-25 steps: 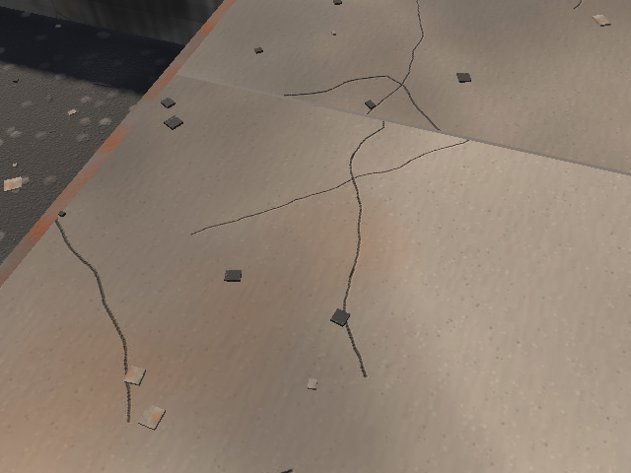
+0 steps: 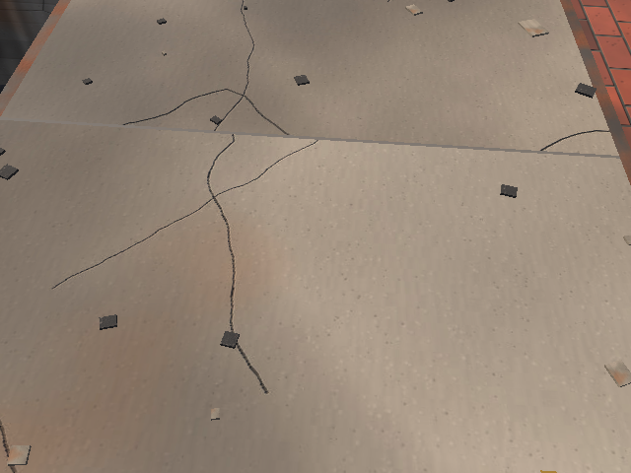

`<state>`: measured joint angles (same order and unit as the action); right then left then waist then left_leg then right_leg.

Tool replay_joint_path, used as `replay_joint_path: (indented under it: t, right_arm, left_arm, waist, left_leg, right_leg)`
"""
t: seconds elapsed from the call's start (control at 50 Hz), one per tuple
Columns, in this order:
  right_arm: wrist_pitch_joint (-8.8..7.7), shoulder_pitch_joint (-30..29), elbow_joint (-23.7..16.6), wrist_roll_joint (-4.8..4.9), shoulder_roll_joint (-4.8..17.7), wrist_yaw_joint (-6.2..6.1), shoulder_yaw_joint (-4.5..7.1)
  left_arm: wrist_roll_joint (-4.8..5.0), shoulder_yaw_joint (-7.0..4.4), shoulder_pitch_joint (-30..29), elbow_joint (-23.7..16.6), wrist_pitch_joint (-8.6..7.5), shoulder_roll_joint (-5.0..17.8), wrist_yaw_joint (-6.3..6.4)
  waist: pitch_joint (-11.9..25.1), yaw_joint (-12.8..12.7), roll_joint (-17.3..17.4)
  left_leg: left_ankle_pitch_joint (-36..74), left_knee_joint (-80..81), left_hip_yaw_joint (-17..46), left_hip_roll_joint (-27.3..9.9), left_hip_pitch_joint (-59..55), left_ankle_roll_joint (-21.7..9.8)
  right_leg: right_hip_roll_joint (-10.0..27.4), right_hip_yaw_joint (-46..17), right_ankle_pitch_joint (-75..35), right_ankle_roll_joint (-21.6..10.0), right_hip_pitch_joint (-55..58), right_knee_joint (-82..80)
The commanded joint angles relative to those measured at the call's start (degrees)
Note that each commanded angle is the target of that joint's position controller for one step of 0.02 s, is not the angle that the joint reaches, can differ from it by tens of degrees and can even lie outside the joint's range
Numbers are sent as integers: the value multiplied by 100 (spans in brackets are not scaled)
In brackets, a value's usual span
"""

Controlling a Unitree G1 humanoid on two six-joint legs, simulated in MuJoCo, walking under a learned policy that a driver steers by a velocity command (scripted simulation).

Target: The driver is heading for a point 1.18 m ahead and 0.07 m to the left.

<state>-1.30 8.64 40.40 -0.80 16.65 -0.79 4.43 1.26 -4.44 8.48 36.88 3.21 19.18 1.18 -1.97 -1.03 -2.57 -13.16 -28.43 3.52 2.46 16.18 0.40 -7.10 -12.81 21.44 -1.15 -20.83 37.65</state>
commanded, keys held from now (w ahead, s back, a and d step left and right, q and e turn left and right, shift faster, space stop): e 0.10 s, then no key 0.10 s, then w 0.80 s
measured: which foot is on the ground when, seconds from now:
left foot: down 0.00-0.34, up 0.36-0.80, down 0.82-1.00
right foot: up 0.00-0.32, down 0.34-0.84, up 0.86-1.00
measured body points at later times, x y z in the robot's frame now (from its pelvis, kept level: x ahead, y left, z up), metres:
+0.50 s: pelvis +0.03 -0.05 +0.01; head +0.04 -0.07 +0.46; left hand +0.15 +0.21 -0.09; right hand +0.12 -0.34 -0.10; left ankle +0.08 +0.10 -0.66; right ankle -0.04 -0.13 -0.73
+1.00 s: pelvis +0.29 -0.03 +0.01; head +0.32 -0.02 +0.46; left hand +0.42 +0.23 -0.11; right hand +0.35 -0.31 -0.10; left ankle +0.34 +0.05 -0.73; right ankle +0.23 -0.17 -0.65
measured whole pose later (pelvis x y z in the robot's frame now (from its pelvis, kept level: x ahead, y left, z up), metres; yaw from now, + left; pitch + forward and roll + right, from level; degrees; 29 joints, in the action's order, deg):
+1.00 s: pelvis +0.29 -0.03 +0.01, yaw -10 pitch +1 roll +1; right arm -4.9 13.6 44.2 -0.3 15.7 1.9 2.6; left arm 1.3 -2.6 16.7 43.3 -3.7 17.5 0.1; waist -2.5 0.2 -2.4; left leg -8.9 -22.9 -3.4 3.2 14.9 -4.0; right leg 4.7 -2.5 17.7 -1.1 -28.4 65.4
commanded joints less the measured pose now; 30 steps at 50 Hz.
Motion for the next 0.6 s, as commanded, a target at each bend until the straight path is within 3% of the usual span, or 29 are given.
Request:
replay_joint_path:
  t: [0.02,0.04,0.08,0.14,0.2,0.26,0.3,0.32,0.34,0.36,0.38,0.4,0.42,0.44,0.46,0.52,0.6]
  right_arm:
    - [-70,-70,-499,-162,952,-32,232]
    - [-58,-300,-537,-84,741,-60,170]
    - [-25,-430,-566,45,618,-115,111]
    - [64,-66,-471,-13,705,-165,122]
    - [116,-37,-432,19,903,-119,181]
    - [137,143,-331,153,1068,-22,215]
    - [119,69,-268,249,1030,35,161]
    - [87,133,-199,247,886,65,99]
    - [20,131,-157,170,556,108,-19]
    - [-76,-114,-401,-14,-14,188,-202]
    - [-159,-609,-676,154,502,133,-54]
    - [-204,-633,-641,274,859,108,73]
    - [-231,-455,-520,284,882,124,100]
    - [-257,-318,-390,221,838,120,113]
    - [-291,-301,-363,170,807,134,116]
    - [-365,-323,-289,145,530,201,51]
    - [-380,-822,-413,168,293,264,-71]
  left_arm:
    - [-33,-351,270,-395,-131,1090,16]
    - [-6,-388,342,-271,-86,1078,16]
    - [-4,-333,423,-177,27,783,22]
    - [32,-202,28,-388,10,440,-19]
    - [-48,-82,-101,-485,-27,242,-61]
    - [-18,-38,-18,-443,-42,268,-125]
    - [-23,-36,442,-213,-97,251,-175]
    - [-21,-42,738,-49,-130,254,-178]
    - [-7,-62,1167,84,-167,340,-149]
    - [-71,-165,1717,151,-203,876,-68]
    - [-163,-282,1780,121,-341,1353,-147]
    - [-182,-177,1440,71,-489,987,-158]
    - [-147,-86,1235,90,-589,697,-142]
    - [-108,-42,1103,82,-635,576,-123]
    - [-91,-11,1051,98,-653,517,-108]
    - [-134,10,1217,150,-702,419,-72]
    - [-103,-23,1445,316,-701,529,-57]
  waist:
    - [547,-62,1257]
    - [444,-139,1029]
    - [279,-79,994]
    - [324,211,1168]
    - [576,295,1267]
    - [595,388,1369]
    - [400,103,1247]
    - [348,-45,1093]
    - [494,-233,741]
    - [769,-343,-780]
    - [261,-566,-1094]
    - [-248,-437,-687]
    - [-480,-288,-738]
    - [-482,-212,-701]
    - [-540,-170,-637]
    - [-290,-164,-354]
    - [-339,-331,-340]
  left_leg:
    - [1902,1127,2289,-2478,-828,-1592]
    - [1627,1064,1715,-2102,-714,-1358]
    - [1463,1016,1029,-1707,-772,-1147]
    - [1768,1017,597,-1549,-1070,-1261]
    - [2159,859,442,-1675,-1198,-1347]
    - [8,1195,528,-1705,-770,-1331]
    - [-1028,1194,493,-1623,-134,-1187]
    - [-1245,1014,355,-1494,285,-996]
    - [-1366,378,55,-1238,882,-653]
    - [-1880,-1577,-771,-590,2065,-54]
    - [-2275,-2549,-446,-325,2963,29]
    - [-1815,-3072,-133,-618,3222,-33]
    - [-1229,-3147,-56,-739,3314,-109]
    - [-798,-3128,-83,-803,3311,-127]
    - [-362,-3000,-67,-865,3315,-91]
    - [594,-2626,-231,-824,3099,50]
    - [1369,-1331,-378,-673,2544,197]
  right_leg:
    - [309,282,1336,307,-1171,2542]
    - [389,363,977,411,-1178,2879]
    - [466,505,431,619,-1385,3250]
    - [554,864,266,745,-1345,2527]
    - [703,1044,537,700,-699,1419]
    - [629,1446,422,474,82,309]
    - [523,1650,-393,154,1029,-943]
    - [447,1689,-562,-7,1688,-1409]
    - [768,1162,-467,-140,2576,-1546]
    - [2187,-816,-108,-660,3351,-1923]
    - [2965,-2382,741,-1590,2552,-2619]
    - [2843,-2207,1361,-1632,2284,-2843]
    - [2557,-1755,1525,-1419,2185,-2917]
    - [2331,-1362,1221,-1233,2204,-2970]
    - [2201,-1042,662,-1134,2200,-3039]
    - [1943,-267,-811,-1043,2250,-3099]
    - [1764,386,-1575,-979,1971,-3120]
